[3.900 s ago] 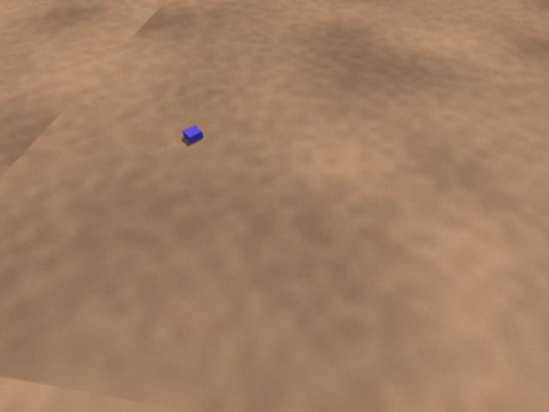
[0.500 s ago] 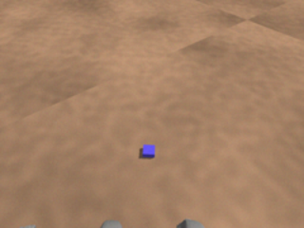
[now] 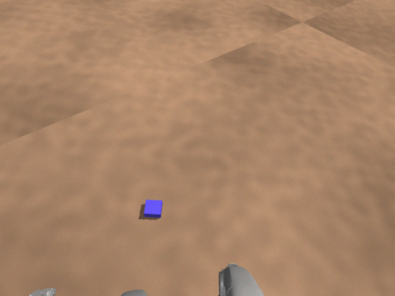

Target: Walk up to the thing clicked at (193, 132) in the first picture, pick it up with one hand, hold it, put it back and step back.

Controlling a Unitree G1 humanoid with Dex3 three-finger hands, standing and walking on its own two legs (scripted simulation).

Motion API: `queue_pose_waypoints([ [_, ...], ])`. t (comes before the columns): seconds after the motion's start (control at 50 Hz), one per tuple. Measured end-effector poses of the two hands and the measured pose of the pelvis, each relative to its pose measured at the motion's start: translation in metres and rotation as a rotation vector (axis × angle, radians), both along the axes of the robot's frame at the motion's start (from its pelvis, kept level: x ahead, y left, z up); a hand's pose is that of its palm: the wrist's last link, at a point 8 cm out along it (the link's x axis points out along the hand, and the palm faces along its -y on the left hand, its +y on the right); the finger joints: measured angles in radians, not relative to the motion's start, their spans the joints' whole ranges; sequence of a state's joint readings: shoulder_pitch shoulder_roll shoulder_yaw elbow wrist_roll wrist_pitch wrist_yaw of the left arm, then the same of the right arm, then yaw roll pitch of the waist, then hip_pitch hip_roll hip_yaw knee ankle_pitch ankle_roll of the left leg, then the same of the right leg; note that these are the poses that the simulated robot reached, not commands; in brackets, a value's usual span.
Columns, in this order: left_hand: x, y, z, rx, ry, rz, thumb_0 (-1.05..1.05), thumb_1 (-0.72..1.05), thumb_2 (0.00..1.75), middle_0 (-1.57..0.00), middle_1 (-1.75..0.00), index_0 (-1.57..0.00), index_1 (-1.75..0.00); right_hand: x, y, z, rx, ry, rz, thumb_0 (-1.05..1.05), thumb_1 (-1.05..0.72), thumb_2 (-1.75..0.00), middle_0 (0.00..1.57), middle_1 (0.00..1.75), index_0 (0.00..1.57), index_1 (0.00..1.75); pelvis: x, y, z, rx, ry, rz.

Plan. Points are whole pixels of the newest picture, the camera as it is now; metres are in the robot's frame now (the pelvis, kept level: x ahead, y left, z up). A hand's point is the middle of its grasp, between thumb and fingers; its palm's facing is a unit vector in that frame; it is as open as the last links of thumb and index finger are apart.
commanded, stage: walk up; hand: left
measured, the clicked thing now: (153, 208) +0.60 +0.16 -0.73
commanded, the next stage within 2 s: none
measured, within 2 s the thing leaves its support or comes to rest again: neither
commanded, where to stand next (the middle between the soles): +0.25 -0.14 m, yaw +4 degrees
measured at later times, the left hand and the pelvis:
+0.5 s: hand out of the picture +0.13 +0.13 -0.16, palm faces +0.05 -0.94 -0.33, open 7.4 cm; pelvis +0.14 -0.14 +0.00, yaw +3 degrees
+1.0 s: hand (150, 251) +0.23 +0.10 -0.13, palm faces +0.08 -0.87 -0.49, open 7.4 cm; pelvis +0.18 -0.20 +0.00, yaw +6 degrees
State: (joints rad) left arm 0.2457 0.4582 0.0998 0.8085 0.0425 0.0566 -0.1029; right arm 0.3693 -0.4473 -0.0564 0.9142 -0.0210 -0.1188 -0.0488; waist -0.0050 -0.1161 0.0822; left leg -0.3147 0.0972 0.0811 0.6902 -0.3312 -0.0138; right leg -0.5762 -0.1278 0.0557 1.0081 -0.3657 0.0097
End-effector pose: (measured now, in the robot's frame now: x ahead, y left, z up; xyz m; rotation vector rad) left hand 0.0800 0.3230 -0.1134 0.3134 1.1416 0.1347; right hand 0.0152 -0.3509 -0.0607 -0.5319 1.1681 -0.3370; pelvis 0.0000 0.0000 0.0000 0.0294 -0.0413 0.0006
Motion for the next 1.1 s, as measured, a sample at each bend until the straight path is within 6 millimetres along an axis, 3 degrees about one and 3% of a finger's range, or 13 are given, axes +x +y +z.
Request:
queue_pose_waypoints([
  [0.1,0.046,-0.039,0.01,0.054,-0.061,-0.015,0.01,0.91,0.9,-0.2,-0.3,-0.2,-0.3,0.015,-0.07,-0.017,-0.011,0.04,-0.023,0.01,-0.9,-0.9,0.21,0.3,0.21,0.31,0.028,-0.054,-0.013,-0.004,0.01,-0.004],
  [0.14,0.056,-0.055,0.01,0.087,-0.092,-0.006,0.01,0.91,0.9,-0.2,-0.3,-0.2,-0.3,0.029,-0.097,-0.03,-0.022,0.054,-0.028,0.01,-0.9,-0.9,0.21,0.3,0.21,0.31,0.039,-0.075,-0.022,-0.03,0.004,0.003],
  [0.18,0.056,-0.071,0.011,0.095,-0.101,0.017,0.01,0.91,0.9,-0.2,-0.3,-0.2,-0.3,0.049,-0.111,-0.036,-0.017,0.055,-0.041,0.01,-0.9,-0.9,0.2,0.3,0.21,0.3,0.047,-0.09,-0.023,-0.029,0.001,0.011],
  [0.3,0.039,-0.115,0.018,0.067,-0.018,0.082,0.01,0.9,0.9,-0.2,-0.3,-0.21,-0.3,0.121,-0.115,-0.03,0.078,-0.014,0.047,0.01,-0.91,-0.9,0.2,0.3,0.2,0.3,0.079,-0.119,-0.003,-0.035,0.004,0.016],
  [0.42,0.03,-0.141,0.01,0.037,0.078,0.133,0.01,0.9,0.9,-0.2,-0.3,-0.21,-0.3,0.181,-0.107,-0.02,0.134,-0.022,0.129,0.01,-0.91,-0.9,0.2,0.3,0.21,0.3,0.116,-0.138,0.006,-0.036,0.015,0.028],
  [0.5,0.04,-0.152,-0.005,0.021,0.127,0.148,0.01,0.9,0.9,-0.2,-0.3,-0.21,-0.3,0.22,-0.104,-0.023,0.135,-0.057,0.152,0.01,-0.9,-0.9,0.2,0.3,0.21,0.3,0.14,-0.142,-0.001,-0.026,0.013,0.044],
  [0.56,0.061,-0.163,-0.009,0.013,0.135,0.14,0.01,0.9,0.9,-0.2,-0.3,-0.21,-0.3,0.24,-0.104,-0.024,0.146,-0.103,0.149,0.01,-0.9,-0.9,0.2,0.3,0.21,0.3,0.149,-0.146,-0.001,-0.019,-0.002,0.052],
  [0.68,0.117,-0.181,0.004,0.027,0.039,0.101,0.01,0.9,0.9,-0.2,-0.3,-0.21,-0.3,0.253,-0.123,-0.019,0.159,-0.109,0.129,0.01,-0.9,-0.9,0.2,0.3,0.21,0.3,0.165,-0.168,0.006,-0.017,-0.01,0.05],
  [0.78,0.143,-0.192,0.007,0.1,-0.032,0.094,0.01,0.9,0.9,-0.2,-0.3,-0.21,-0.3,0.264,-0.153,-0.042,0.177,-0.076,0.114,0.01,-0.9,-0.9,0.2,0.3,0.21,0.3,0.173,-0.193,-0.008,-0.031,-0.013,0.06],
  [0.92,0.142,-0.197,0.024,0.168,-0.031,0.121,0.01,0.9,0.9,-0.2,-0.3,-0.21,-0.3,0.273,-0.168,-0.058,0.199,0.006,0.1,0.01,-0.91,-0.9,0.2,0.3,0.2,0.3,0.176,-0.202,-0.006,-0.028,-0.003,0.098],
  [1.02,0.132,-0.181,0.029,0.192,-0.01,0.144,0.01,0.9,0.9,-0.2,-0.3,-0.21,-0.3,0.269,-0.165,-0.058,0.194,0.07,0.104,0.01,-0.91,-0.9,0.2,0.3,0.2,0.3,0.179,-0.195,-0.004,-0.025,0.015,0.113],
  [1.1,0.124,-0.161,0.017,0.186,0.032,0.169,0.01,0.9,0.9,-0.2,-0.3,-0.21,-0.3,0.266,-0.153,-0.057,0.176,0.083,0.099,0.01,-0.91,-0.9,0.2,0.3,0.2,0.3,0.181,-0.183,-0.008,-0.006,0.017,0.115],
])
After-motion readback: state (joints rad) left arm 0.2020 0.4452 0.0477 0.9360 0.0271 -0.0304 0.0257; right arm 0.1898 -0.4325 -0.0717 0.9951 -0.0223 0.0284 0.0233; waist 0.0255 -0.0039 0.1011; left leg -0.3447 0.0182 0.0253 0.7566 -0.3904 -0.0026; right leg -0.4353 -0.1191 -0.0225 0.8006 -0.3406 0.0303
